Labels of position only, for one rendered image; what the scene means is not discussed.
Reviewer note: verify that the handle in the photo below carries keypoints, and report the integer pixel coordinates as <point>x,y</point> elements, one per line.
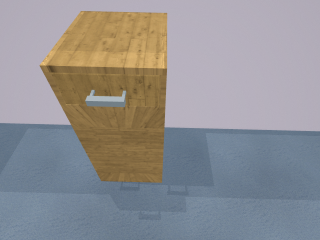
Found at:
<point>106,101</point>

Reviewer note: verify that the cabinet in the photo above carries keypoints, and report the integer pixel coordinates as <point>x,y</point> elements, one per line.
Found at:
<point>124,144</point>

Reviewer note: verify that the drawer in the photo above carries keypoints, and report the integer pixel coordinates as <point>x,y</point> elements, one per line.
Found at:
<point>141,90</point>

